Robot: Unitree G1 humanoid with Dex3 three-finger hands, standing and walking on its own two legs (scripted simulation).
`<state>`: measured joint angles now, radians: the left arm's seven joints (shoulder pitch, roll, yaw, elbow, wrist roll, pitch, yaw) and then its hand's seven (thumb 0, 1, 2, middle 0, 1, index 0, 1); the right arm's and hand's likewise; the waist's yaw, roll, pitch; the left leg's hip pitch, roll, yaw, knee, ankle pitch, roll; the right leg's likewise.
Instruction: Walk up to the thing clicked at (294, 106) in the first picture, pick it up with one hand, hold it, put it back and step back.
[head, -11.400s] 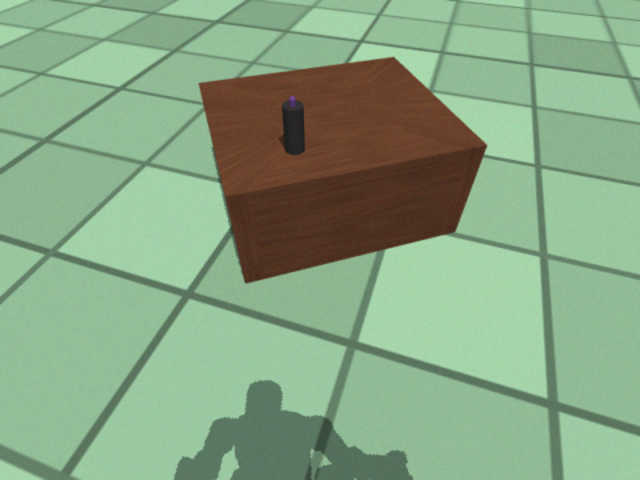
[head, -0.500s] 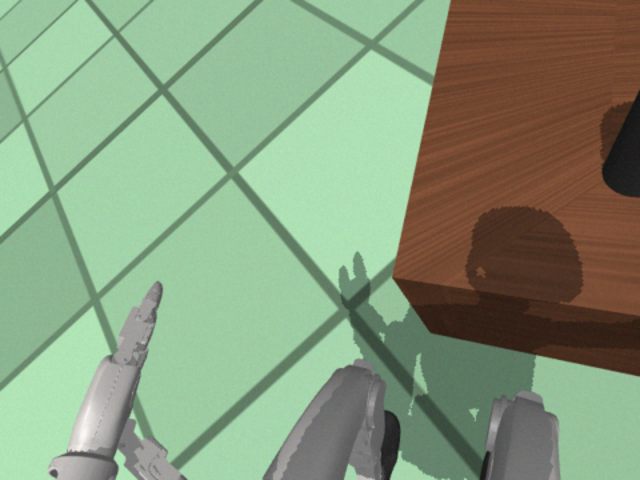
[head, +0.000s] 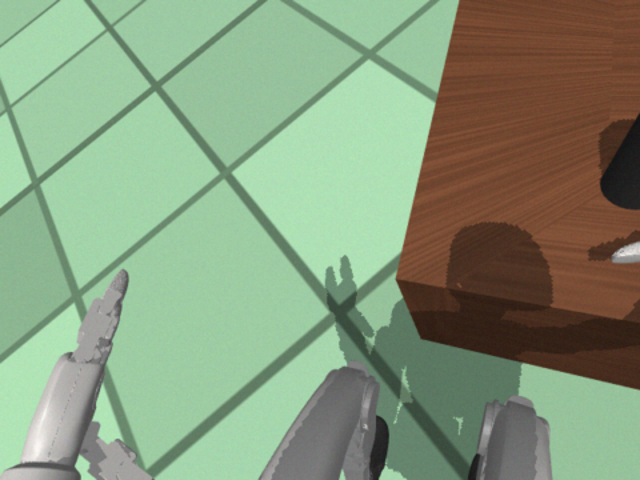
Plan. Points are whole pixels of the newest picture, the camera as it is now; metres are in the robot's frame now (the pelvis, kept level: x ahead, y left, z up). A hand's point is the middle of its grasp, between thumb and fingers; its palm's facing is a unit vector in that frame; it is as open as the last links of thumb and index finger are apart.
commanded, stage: rest palm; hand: right
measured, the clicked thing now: out of the picture +0.56 -0.25 -0.02
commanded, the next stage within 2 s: close in 0.08 s
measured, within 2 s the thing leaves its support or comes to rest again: leaves its support in 1.66 s
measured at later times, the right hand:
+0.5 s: hand out of the picture +0.53 -0.24 -0.04, palm faces +0.22 +0.98 +0.02, open 17.4 cm
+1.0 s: hand out of the picture +0.53 -0.24 -0.04, palm faces +0.24 +0.97 +0.01, open 14.1 cm
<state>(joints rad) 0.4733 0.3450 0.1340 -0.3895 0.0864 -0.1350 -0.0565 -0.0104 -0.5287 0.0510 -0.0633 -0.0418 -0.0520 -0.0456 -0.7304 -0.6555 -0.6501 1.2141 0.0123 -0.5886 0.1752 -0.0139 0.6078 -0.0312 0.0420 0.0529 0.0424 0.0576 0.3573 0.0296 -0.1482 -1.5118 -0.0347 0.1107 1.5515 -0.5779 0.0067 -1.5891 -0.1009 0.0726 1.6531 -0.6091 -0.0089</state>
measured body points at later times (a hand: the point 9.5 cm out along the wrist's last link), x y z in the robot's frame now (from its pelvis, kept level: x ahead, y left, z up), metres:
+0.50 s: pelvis +0.00 +0.00 -0.01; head +0.20 -0.09 +0.39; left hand +0.18 +0.25 +0.11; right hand +0.51 -0.29 -0.04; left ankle +0.07 +0.12 -0.53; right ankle +0.06 -0.12 -0.53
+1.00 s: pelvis +0.00 +0.00 +0.00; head +0.19 -0.09 +0.39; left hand +0.18 +0.26 +0.11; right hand +0.51 -0.29 -0.04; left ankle +0.07 +0.12 -0.53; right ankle +0.06 -0.12 -0.53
